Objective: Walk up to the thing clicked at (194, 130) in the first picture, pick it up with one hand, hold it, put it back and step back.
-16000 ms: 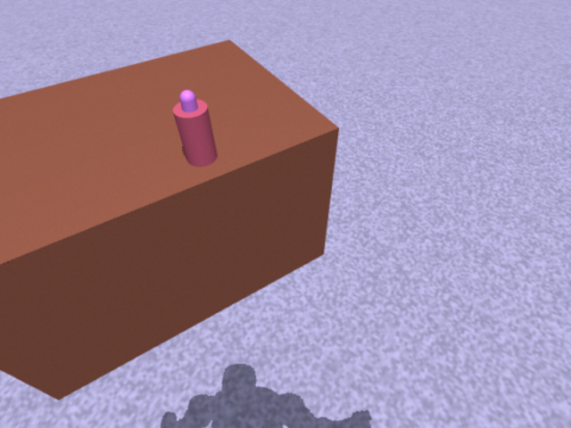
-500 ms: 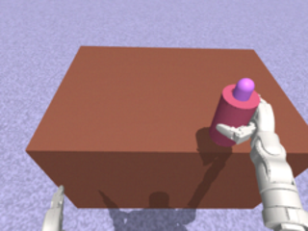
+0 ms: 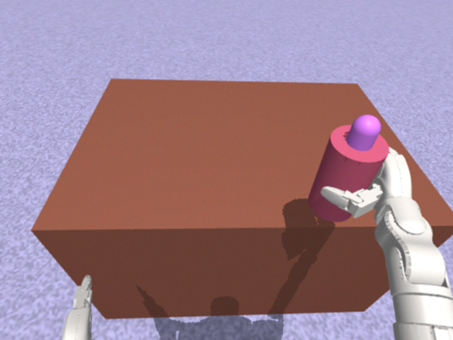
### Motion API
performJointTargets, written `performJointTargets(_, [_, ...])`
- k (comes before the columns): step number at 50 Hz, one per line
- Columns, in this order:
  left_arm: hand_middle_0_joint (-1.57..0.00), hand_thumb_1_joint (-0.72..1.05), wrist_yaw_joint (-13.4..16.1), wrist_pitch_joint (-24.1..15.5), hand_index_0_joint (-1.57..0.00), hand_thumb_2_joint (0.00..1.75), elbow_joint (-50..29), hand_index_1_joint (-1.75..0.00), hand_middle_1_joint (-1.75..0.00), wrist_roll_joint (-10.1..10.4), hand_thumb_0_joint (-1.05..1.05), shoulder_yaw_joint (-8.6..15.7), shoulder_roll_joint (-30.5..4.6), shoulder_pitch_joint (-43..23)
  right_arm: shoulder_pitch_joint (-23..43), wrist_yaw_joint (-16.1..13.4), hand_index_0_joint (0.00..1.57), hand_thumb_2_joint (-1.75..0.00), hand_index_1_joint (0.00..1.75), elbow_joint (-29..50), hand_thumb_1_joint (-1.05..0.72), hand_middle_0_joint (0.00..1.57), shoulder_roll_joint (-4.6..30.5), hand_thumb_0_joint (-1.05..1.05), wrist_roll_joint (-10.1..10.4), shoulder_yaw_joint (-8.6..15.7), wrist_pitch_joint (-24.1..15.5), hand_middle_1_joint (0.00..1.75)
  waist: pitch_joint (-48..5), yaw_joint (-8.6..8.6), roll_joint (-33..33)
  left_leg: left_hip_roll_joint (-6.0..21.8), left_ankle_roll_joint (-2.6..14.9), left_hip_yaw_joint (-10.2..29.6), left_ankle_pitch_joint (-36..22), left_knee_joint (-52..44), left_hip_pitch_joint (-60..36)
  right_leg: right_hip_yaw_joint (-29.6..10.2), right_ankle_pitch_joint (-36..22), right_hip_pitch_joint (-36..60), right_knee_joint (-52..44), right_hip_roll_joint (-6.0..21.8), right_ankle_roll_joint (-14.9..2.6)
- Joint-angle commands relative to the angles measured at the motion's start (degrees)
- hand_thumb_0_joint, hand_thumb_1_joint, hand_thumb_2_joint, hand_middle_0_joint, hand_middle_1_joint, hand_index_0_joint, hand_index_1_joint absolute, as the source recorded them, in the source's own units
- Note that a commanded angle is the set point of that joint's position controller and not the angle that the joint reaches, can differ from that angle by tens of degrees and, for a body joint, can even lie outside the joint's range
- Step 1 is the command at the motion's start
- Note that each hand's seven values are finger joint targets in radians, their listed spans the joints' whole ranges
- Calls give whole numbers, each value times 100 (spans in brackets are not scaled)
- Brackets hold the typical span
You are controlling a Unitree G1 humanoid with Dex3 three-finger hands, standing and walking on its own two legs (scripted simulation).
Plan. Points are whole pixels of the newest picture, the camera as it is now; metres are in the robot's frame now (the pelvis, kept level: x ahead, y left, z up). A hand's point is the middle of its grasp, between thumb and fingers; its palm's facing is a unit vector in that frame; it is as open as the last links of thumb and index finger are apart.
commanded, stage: hold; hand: right
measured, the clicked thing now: (347, 167) +0.35 -0.17 +0.17
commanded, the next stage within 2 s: none
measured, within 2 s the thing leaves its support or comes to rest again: neither
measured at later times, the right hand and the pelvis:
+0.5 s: hand (361, 167) +0.34 -0.18 +0.18, palm faces +0.14 +0.99 -0.06, open 11.2 cm; pelvis +0.01 -0.01 +0.00, yaw +0 degrees
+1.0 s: hand (364, 172) +0.33 -0.18 +0.18, palm faces +0.14 +0.99 -0.06, open 11.2 cm; pelvis +0.00 +0.00 +0.00, yaw +0 degrees
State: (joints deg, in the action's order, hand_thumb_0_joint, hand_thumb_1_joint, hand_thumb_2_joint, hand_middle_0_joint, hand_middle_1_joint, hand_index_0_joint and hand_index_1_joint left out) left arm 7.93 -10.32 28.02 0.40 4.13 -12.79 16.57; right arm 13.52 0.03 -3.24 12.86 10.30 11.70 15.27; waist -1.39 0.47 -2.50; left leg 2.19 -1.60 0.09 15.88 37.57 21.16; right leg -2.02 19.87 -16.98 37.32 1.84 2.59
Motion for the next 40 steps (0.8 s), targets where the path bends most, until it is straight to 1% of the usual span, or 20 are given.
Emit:
performJointTargets(1, [-4,-55,51,-391,-4,5,-1009,-5,-5,21,0,291,-603,-452,2952,-51,126,-130,142,2417,2,120,1242,0,218,631,-692,142,-1777,12,19,-127,6,-300,-787,-639,-738,235,-808,434,-604,-239,-261])
performJointTargets(3, [-4,-55,18,-425,-4,6,-789,-5,-5,18,0,205,-512,-484,2960,-55,126,-130,142,2547,1,120,1244,0,248,635,-626,142,-1670,-40,-160,-122,19,-294,-890,-627,-723,241,-923,414,-585,-243,-245])
performJointTargets(4, [-4,-55,41,-434,-4,6,-782,-5,-5,32,0,435,-732,-527,2992,-59,127,-130,142,2450,-1,121,1296,0,248,663,-588,142,-1631,46,-161,-140,18,-297,-927,-606,-632,222,-941,446,-609,-229,-241])
performJointTargets(5, [-4,-56,27,-419,-4,6,-728,-5,-5,11,0,323,-615,-483,2950,-63,127,-131,143,2693,1,120,1350,0,226,694,-588,143,-1744,-38,-222,-116,28,-291,-1018,-603,-736,229,-1045,467,-592,-249,-232])
performJointTargets(7, [-4,-55,56,-493,-4,5,-838,-5,-5,9,0,476,-803,-706,2999,-69,127,-131,143,2801,-1,121,1226,0,246,583,-530,143,-1691,26,-160,-148,32,-317,-877,-616,-664,198,-916,490,-621,-217,-234])
performJointTargets(12, [-5,-55,33,-583,-5,5,-664,-5,-5,12,0,162,-447,-681,2990,-59,127,-132,143,3023,0,120,1244,0,278,611,-446,143,-1805,-22,-93,-160,36,-330,-969,-604,-807,178,-1056,515,-587,-212,-234])
performJointTargets(14, [-5,-55,76,-627,-4,6,-919,-5,-5,20,0,355,-689,-890,2885,-55,127,-131,142,3025,0,120,1171,0,298,589,-360,142,-1963,-11,46,-163,20,-337,-1152,-565,-858,176,-1278,622,-549,-203,-230])
performJointTargets(16, [-5,-55,54,-592,-5,5,-558,-5,-5,9,0,207,-500,-568,2834,-36,125,-130,141,3081,3,118,1186,0,309,622,-278,141,-1896,-29,-208,-164,45,-336,-1194,-559,-815,182,-1376,639,-542,-203,-206])
performJointTargets(20, [-5,-54,57,-613,-5,5,-581,-5,-5,5,0,538,-870,-703,2801,-19,128,-133,144,3057,-2,122,1297,0,290,721,-96,144,-1796,3,-97,-158,22,-352,-1278,-575,-838,178,-1461,605,-554,-205,-206])
performJointTargets(23, [-5,-55,-20,-582,-5,5,-299,-5,-5,26,0,269,-540,-592,2778,-2,129,-134,145,3071,-1,122,1164,0,280,654,32,145,-1609,-48,-203,-166,37,-374,-1275,-579,-764,165,-1571,593,-557,-187,-179])
performJointTargets(27, [-5,-55,-12,-627,-5,5,-723,-5,-5,27,0,418,-787,-882,2817,13,129,-134,145,3165,0,122,1296,0,301,787,140,145,-1795,-53,152,-174,9,-383,-1232,-608,-872,145,-1466,641,-597,-183,-204])
performJointTargets(28, [-5,-55,-20,-626,-5,5,-690,-5,-5,27,0,284,-610,-757,2903,46,129,-133,145,3195,-1,122,1089,0,312,580,159,145,-1751,17,103,-167,8,-372,-1275,-615,-841,162,-1470,662,-579,-194,-216])
performJointTargets(30, [-5,-54,-17,-658,-5,5,-436,-5,-5,49,0,418,-725,-794,2825,27,128,-132,143,3105,-1,121,1393,0,335,878,175,143,-1583,-104,12,-172,9,-375,-1129,-609,-860,148,-1357,510,-622,-198,-207])
performJointTargets(31, [-5,-55,-43,-636,-5,5,-357,-5,-5,48,0,279,-578,-764,2831,53,127,-131,143,3238,0,121,1331,0,344,803,183,143,-1575,-97,-155,-147,18,-344,-1056,-653,-807,194,-1233,517,-611,-230,-214])
performJointTargets(32, [-5,-55,-34,-668,-5,5,-551,-5,-5,52,0,326,-637,-922,2827,66,127,-131,142,3155,-1,121,1291,0,346,799,204,142,-1540,-79,-11,-160,3,-355,-979,-659,-809,187,-1147,458,-627,-229,-230])
performJointTargets(33, [-5,-55,-32,-690,-5,5,-549,-5,-5,42,0,445,-744,-869,2807,63,128,-132,143,3264,-1,121,1228,0,336,760,220,143,-1662,-51,-37,-167,14,-350,-1047,-623,-834,184,-1215,563,-624,-213,-214])
performJointTargets(34, [-5,-54,-42,-697,-5,5,-523,-5,-5,26,0,448,-709,-706,2894,63,127,-131,143,3398,0,121,1201,0,322,684,241,143,-1787,25,-140,-154,19,-343,-1188,-622,-859,193,-1334,652,-587,-224,-216])
performJointTargets(35, [-5,-55,-62,-685,-5,5,-455,-5,-5,19,0,316,-599,-645,2817,50,128,-132,144,3427,0,121,1187,0,315,719,267,144,-1888,-27,-144,-151,23,-345,-1355,-607,-911,194,-1525,716,-543,-225,-209])
performJointTargets(37, [-5,-55,-62,-662,-5,5,-336,-5,-5,37,0,369,-617,-566,2669,76,129,-132,144,3354,-2,122,1125,0,320,662,347,144,-1828,15,-67,-124,3,-327,-1570,-587,-894,214,-1698,738,-495,-247,-224])
performJointTargets(40, [-5,-55,-55,-671,-5,5,-425,-5,-5,19,0,404,-710,-796,2712,71,128,-132,144,3371,-1,122,1315,0,293,833,381,144,-1783,-44,-53,-125,7,-333,-1467,-626,-911,197,-1637,690,-510,-236,-212])
